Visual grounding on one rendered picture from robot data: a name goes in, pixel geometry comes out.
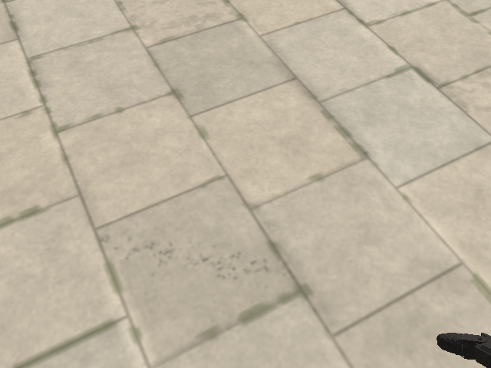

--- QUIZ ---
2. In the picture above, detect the robot right hand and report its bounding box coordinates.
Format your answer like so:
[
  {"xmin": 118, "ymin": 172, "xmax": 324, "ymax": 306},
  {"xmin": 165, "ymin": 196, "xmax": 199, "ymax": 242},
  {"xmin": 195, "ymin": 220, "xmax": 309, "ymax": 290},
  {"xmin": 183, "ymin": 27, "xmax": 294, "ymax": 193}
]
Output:
[{"xmin": 437, "ymin": 333, "xmax": 491, "ymax": 368}]

